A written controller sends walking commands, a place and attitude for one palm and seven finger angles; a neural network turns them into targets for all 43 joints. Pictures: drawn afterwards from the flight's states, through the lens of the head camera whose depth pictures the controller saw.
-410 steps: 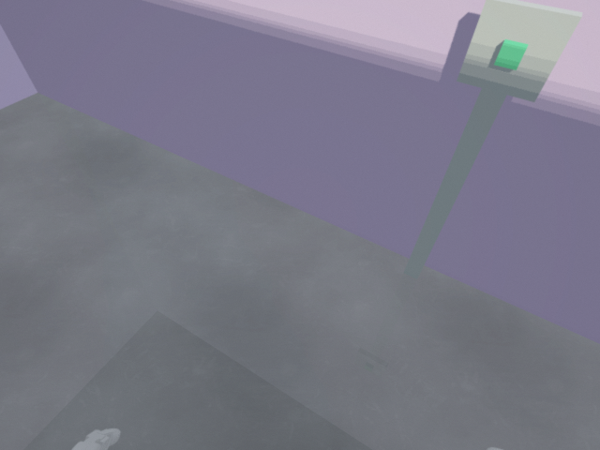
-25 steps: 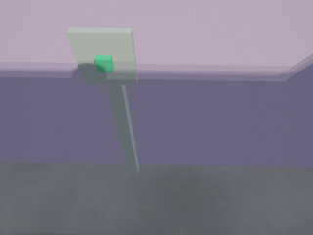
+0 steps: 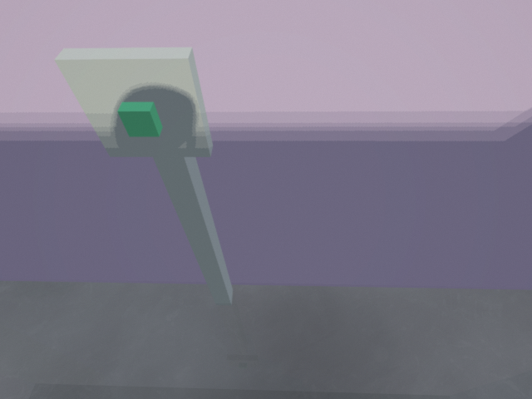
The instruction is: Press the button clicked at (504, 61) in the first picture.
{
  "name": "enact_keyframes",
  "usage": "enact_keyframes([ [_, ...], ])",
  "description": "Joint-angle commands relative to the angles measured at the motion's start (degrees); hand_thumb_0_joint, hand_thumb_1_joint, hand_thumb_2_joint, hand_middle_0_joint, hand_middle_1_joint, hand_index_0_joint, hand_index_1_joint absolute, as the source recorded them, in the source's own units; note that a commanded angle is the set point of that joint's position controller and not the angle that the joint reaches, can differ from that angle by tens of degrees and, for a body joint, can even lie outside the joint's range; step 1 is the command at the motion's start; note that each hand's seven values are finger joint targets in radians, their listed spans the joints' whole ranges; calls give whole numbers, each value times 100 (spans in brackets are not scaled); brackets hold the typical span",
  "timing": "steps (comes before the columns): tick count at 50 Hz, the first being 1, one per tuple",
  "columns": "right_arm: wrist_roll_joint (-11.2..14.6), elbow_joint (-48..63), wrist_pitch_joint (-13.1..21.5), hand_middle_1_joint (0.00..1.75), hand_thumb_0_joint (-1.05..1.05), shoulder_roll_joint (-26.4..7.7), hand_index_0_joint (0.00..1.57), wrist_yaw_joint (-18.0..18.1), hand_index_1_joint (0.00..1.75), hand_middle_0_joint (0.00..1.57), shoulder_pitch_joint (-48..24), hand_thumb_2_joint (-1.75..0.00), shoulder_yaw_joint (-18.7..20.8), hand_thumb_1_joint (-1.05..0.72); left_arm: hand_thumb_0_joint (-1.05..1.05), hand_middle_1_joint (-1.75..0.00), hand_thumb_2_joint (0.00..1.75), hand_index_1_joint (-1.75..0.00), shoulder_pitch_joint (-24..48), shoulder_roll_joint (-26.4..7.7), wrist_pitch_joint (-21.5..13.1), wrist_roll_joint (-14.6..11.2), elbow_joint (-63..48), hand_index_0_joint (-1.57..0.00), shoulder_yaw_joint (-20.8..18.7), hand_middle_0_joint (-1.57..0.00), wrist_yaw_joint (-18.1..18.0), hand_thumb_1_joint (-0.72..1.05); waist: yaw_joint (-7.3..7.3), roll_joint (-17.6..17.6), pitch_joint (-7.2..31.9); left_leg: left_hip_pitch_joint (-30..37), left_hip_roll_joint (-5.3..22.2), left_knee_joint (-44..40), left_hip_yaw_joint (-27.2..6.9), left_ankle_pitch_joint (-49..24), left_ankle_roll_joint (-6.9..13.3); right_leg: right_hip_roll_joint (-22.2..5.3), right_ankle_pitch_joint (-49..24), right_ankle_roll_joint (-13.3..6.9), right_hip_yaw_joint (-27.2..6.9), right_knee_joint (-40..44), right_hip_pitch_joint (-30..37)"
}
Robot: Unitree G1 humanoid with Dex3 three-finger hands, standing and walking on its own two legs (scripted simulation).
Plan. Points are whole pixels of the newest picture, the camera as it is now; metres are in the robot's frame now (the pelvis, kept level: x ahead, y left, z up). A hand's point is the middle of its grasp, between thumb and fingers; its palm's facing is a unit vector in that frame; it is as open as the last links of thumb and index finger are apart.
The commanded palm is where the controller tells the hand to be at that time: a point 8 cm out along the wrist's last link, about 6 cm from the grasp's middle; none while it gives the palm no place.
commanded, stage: come to a stop and stand still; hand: left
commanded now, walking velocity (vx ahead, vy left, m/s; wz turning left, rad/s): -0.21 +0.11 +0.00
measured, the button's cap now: (141, 118) +0.47 +0.21 +0.17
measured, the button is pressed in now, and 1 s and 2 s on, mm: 0 0 0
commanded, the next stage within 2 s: none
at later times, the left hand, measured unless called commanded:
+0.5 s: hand out of the picture +0.02 +0.21 -0.16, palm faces +0.07 -0.98 -0.19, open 7.4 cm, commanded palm none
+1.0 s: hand out of the picture -0.02 +0.15 -0.15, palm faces +0.02 -0.99 -0.16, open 7.4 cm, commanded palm none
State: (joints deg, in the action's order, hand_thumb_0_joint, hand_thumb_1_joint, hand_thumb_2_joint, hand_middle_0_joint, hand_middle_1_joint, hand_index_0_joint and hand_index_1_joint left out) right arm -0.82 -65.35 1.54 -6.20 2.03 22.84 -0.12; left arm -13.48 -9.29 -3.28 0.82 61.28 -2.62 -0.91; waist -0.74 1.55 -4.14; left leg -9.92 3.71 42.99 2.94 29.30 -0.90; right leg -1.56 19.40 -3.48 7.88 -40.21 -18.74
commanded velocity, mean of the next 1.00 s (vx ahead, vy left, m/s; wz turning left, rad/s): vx -0.03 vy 0.03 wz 0.00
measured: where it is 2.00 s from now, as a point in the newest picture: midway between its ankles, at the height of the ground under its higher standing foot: outside the picture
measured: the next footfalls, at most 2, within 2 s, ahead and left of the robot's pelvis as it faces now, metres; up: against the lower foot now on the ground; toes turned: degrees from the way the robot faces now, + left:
left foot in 0.34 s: +0.08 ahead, +0.07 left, +0.00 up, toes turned +2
right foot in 0.66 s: -0.02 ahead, -0.11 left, +0.00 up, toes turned -3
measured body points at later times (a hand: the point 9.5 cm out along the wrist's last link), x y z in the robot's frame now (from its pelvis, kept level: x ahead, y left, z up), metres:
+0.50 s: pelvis +0.01 +0.03 +0.02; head +0.04 +0.04 +0.46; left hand +0.02 +0.26 -0.15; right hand +0.10 -0.20 -0.13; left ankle +0.05 +0.11 -0.72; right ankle -0.04 -0.09 -0.68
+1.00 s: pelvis -0.01 +0.00 +0.02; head +0.00 +0.00 +0.47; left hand -0.02 +0.20 -0.14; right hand -0.02 -0.23 -0.14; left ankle +0.05 +0.11 -0.72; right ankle -0.06 -0.10 -0.72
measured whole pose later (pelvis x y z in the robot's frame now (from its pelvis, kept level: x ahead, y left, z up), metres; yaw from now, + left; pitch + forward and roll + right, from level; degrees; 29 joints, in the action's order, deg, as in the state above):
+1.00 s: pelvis -0.01 +0.00 +0.02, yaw +0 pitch -1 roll +1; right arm -0.9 -64.1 -1.0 -9.4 1.2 17.2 0.5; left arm -18.5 -7.1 -0.2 0.5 63.0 0.9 -1.9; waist -0.3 -0.7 -1.5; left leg -15.5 1.4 24.7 4.7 8.0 0.4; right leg -0.1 19.3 -1.3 2.7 -26.3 -5.9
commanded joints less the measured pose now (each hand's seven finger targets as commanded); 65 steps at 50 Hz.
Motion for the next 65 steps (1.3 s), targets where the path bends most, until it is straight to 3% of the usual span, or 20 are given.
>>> enact_keyframes([
  [1,105,438,27,30,0,-443,20,87,30,20,-279,-90,206,-90,0,-30,90,-30,-1196,-937,-5,38,143,-20,-103,-20,-133,90,421,-1218,395,-1542,-94,1705,-347,615,100,-2056,-6849,-1114,-1855,1401,1605],
  [3,102,408,-107,30,0,-403,20,36,30,20,-347,-90,222,-90,0,-30,90,-30,-608,-720,53,64,-70,-20,-13,-20,-172,90,206,-1266,24,-1521,-31,1506,-339,291,53,-1776,-6070,-925,-1357,1508,1035],
  [6,79,359,-256,30,0,-174,20,-40,30,20,-337,-90,199,-90,0,-30,90,-30,-495,-701,157,54,-233,-20,-36,-20,-199,90,135,-877,198,-1234,-169,897,-26,-341,-42,-1468,-5224,-686,-884,1611,859],
  [11,29,700,-290,30,0,-403,20,-78,30,20,-832,-90,275,-90,0,-30,90,-30,-506,-902,259,77,-385,-20,-178,-20,-200,90,250,-856,390,-1307,-240,316,28,-578,-104,-1605,-4724,-845,-1153,1551,1120],
  [15,22,776,-246,30,0,-479,20,-81,30,20,-597,-90,290,-90,0,-30,90,-30,-292,-901,311,58,-510,-20,-160,-20,-179,90,-8,-869,454,-243,-275,-1126,120,-1740,-47,-1267,-3395,-511,-947,1211,577],
  [16,6,727,-203,30,0,-619,20,-76,30,20,-401,-90,300,-90,0,-30,90,-30,-268,-825,340,33,-539,-20,-138,-20,-176,90,-83,-579,519,275,-96,-1616,25,-2537,31,-1050,-2650,-297,-828,920,325],
  [17,-40,771,-141,30,0,-963,20,-57,30,20,-357,-90,347,-90,0,-30,90,-30,-428,-569,383,10,-584,-20,-96,-20,-176,90,-28,483,625,577,721,-1850,-895,-3951,403,-516,-1110,38,-540,427,-90],
  [18,-51,893,-134,30,0,-1229,20,-42,30,20,-434,-90,352,-90,0,-30,90,-30,-543,-324,418,-32,-611,-20,-41,-20,-186,90,58,1491,628,237,1578,-2281,-1748,-5197,1061,-76,1225,302,-256,-333,-141],
  [19,-72,1005,-172,30,0,-1212,20,-39,30,20,-683,-90,330,-90,0,-30,90,-30,-555,-373,447,-3,-608,-20,-26,-20,-211,90,59,1102,543,-266,1638,-2455,-1599,-4469,1384,-51,1658,236,-546,-1024,49],
  [20,-72,1100,-134,30,0,-1111,20,-2,30,20,-996,-90,301,-90,0,-30,90,-30,-493,-307,481,17,-567,-20,-6,-20,-210,90,156,1345,415,-614,1525,-2740,-1673,-3646,1404,-110,1583,234,-720,-1373,10],
  [24,-59,1222,-124,30,0,-1024,20,-4,30,20,-1364,-90,250,-90,0,-30,90,-30,-639,-271,518,76,-338,-20,-2,-20,-99,90,280,602,369,-788,1004,-2983,-1180,-2001,1137,-165,697,288,-751,-1433,-15],
  [29,-59,1061,-108,30,0,-1074,20,-32,30,20,-914,-90,347,-90,0,-30,90,-30,-656,-157,419,63,-325,-20,86,-20,-91,90,108,290,714,-16,948,-2814,-1190,-2048,1113,-149,785,355,-542,295,244],
  [32,11,968,-115,30,0,-922,20,-63,30,20,-887,-90,332,-90,0,-30,90,-30,-952,-305,284,87,-168,-20,103,-20,-128,90,172,-299,735,-214,435,-2197,-704,-1950,570,-313,-443,273,-858,1965,907],
  [34,29,994,-122,30,0,-697,20,-107,30,20,-917,-90,264,-90,0,-30,90,-30,-777,-609,223,67,-205,-20,114,-20,-135,90,36,-853,513,-255,26,-1858,-275,-1826,231,-1034,-779,-46,-1596,2234,562],
  [35,18,942,-115,30,0,-666,20,-140,30,20,-918,-90,247,-90,0,-30,90,-30,-679,-637,217,54,-252,-20,131,-20,-142,90,-6,-512,470,-80,-26,-1935,-310,-1987,210,-1065,-1036,-54,-1506,2152,424],
  [36,-10,855,-143,30,0,-674,20,-133,30,20,-887,-90,252,-90,0,-30,90,-30,-558,-622,181,39,-241,-20,126,-20,-137,90,-26,-1132,397,-55,38,-1876,-287,-2147,187,-827,-1061,6,-1394,2083,347],
  [37,-11,812,-147,30,0,-743,20,-122,30,20,-843,-90,268,-90,0,-30,90,-30,-527,-508,183,32,-230,-20,153,-20,-141,90,-21,-1257,236,-25,95,-1896,-294,-2197,198,-758,-936,52,-1273,2099,240],
  [42,-6,534,-150,30,0,-752,20,-113,30,20,-686,-90,174,-90,0,-30,90,-30,-764,-426,233,14,-114,-20,198,-20,-132,90,27,-279,-333,-60,176,-2196,-425,-1839,230,-524,201,103,-1166,2284,-82],
  [47,-6,366,-130,30,0,-710,20,-82,30,20,-502,-90,111,-90,0,-30,90,-30,-947,-386,226,-6,33,-20,212,-20,-120,90,81,0,-315,-162,191,-2293,-472,-1804,223,-475,59,73,-1130,2281,164],
  [65,15,33,-62,30,0,-509,20,-14,30,20,-177,-90,76,-90,0,-30,90,-30,-1206,-139,173,-23,255,-20,227,-20,-163,90,125,-285,-106,-35,277,-2017,-351,-2660,204,-430,-935,75,-1040,2202,598],
])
